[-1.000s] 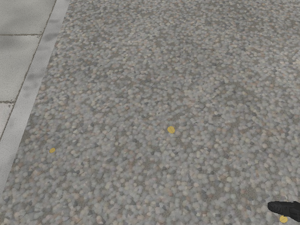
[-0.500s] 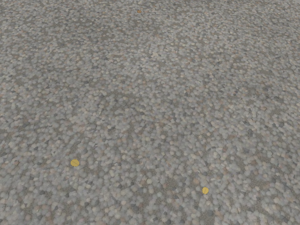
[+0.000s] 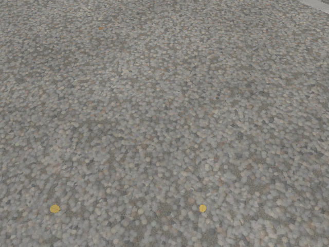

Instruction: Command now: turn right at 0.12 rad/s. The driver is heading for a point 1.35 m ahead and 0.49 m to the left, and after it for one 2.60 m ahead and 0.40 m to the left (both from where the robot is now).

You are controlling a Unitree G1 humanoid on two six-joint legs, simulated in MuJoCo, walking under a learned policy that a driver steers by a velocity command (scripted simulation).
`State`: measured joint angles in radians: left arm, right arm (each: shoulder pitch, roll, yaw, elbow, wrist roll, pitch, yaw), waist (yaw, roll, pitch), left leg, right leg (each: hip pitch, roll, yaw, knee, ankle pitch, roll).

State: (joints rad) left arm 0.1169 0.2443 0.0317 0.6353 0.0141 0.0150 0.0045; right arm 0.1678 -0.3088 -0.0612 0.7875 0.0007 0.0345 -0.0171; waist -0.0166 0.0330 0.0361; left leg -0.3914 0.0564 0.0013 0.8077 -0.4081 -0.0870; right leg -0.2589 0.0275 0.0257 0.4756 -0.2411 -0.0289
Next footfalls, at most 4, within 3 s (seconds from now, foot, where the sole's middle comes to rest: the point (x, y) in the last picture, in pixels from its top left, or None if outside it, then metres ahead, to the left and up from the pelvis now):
0.08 left None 0.03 0.14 -0.78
0.94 right None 0.14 -0.15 -0.78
1.40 left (163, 217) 0.59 0.06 -0.78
1.82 right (169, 132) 1.03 0.02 -0.78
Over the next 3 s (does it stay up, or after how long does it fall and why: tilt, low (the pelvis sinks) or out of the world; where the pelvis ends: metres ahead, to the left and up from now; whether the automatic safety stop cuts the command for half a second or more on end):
stays up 1.45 0.78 -0.01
